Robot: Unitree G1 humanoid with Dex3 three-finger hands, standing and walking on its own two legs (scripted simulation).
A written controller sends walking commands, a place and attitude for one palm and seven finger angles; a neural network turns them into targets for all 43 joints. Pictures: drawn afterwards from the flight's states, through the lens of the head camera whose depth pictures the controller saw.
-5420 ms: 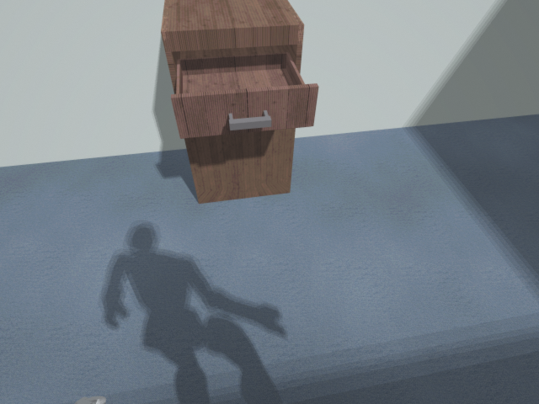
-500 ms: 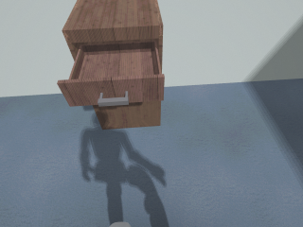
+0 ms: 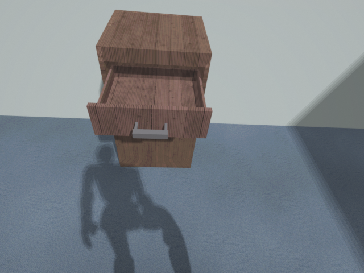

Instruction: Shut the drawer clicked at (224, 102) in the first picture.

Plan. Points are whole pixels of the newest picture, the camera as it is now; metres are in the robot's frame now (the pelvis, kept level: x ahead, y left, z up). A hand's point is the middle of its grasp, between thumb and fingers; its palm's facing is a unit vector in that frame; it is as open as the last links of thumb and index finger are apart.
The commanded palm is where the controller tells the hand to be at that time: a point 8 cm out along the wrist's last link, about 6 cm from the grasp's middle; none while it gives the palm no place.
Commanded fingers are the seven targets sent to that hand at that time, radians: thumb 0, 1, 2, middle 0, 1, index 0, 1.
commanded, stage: take the last steps up to it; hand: left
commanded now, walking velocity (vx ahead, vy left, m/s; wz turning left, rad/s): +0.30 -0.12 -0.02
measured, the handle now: (150, 129) +0.59 +0.14 -0.09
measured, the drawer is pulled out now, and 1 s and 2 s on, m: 0.30 0.30 0.30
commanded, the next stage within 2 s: come to a stop and stand still in 0.82 s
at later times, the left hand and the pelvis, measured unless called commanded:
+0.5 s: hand out of the picture +0.15 +0.06 -0.17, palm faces +0.07 -0.97 -0.23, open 7.2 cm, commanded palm none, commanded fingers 0.00 0.90 0.90 -0.20 -0.30 -0.20 -0.30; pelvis +0.13 -0.12 +0.00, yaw +1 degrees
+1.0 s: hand (159, 251) +0.22 +0.06 -0.19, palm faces +0.12 -0.98 -0.14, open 7.4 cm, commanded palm none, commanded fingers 0.00 0.90 0.90 -0.20 -0.30 -0.20 -0.30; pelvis +0.29 -0.09 -0.01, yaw +1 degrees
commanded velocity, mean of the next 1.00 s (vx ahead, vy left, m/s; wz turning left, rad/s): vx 0.20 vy -0.04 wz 0.05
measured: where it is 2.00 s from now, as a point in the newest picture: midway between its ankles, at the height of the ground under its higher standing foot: (194, 271)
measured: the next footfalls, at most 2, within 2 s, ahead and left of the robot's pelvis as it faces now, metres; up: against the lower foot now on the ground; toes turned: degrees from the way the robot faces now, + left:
right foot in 0.24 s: +0.17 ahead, -0.19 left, +0.00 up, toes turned -8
left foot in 0.84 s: +0.34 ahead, +0.01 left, +0.00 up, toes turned +9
